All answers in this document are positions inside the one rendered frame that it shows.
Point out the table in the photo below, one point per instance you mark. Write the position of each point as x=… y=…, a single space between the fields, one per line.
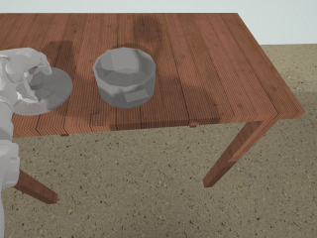
x=210 y=69

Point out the left robot forearm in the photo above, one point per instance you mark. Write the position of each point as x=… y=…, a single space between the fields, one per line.
x=11 y=71

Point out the left robot hand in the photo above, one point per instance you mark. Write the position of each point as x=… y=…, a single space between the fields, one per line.
x=28 y=58

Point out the robot left upper arm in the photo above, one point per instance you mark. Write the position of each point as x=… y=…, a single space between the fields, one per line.
x=9 y=173

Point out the knob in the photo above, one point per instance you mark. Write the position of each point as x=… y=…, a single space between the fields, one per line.
x=36 y=81

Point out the pot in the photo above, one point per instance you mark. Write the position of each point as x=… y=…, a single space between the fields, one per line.
x=125 y=77

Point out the lid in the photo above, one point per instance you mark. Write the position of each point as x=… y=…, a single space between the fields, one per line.
x=57 y=88

